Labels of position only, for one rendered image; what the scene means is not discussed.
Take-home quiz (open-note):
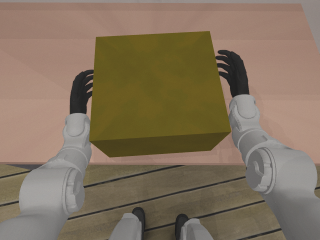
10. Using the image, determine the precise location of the left robot forearm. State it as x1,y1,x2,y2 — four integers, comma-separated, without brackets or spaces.
19,113,92,211

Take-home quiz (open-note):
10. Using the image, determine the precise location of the carton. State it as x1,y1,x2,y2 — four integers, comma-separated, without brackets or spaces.
89,31,232,158

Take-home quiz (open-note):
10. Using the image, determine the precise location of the robot left foot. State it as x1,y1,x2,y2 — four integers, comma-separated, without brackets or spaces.
132,207,146,240

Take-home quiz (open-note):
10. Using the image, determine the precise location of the right robot forearm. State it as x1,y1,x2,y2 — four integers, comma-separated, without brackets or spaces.
228,94,318,188

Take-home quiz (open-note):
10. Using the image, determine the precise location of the table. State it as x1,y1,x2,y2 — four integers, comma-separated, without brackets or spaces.
0,2,320,170

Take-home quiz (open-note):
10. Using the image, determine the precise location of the right robot upper arm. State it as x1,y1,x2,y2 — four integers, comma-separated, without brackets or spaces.
245,147,320,240

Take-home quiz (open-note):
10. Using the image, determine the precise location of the robot right hand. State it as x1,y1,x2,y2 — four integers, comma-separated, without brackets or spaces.
215,50,250,98

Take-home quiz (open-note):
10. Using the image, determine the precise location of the left robot upper arm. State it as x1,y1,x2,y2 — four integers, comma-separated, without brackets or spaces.
0,167,85,240

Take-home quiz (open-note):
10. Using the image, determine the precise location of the right robot thigh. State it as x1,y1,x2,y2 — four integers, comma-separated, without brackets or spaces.
181,223,214,240

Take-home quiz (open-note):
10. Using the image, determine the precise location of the robot left hand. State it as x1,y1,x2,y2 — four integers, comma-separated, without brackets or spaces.
69,69,94,114

